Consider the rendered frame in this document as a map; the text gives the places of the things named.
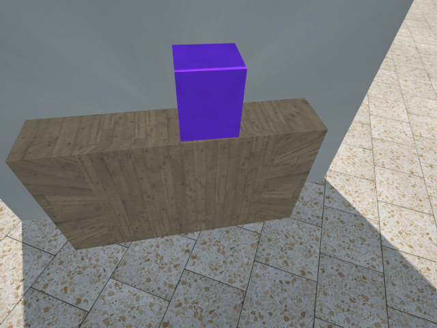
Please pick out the pedestal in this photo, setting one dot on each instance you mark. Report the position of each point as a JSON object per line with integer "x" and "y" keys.
{"x": 114, "y": 178}

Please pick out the carton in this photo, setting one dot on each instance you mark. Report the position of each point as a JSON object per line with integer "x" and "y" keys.
{"x": 210, "y": 81}

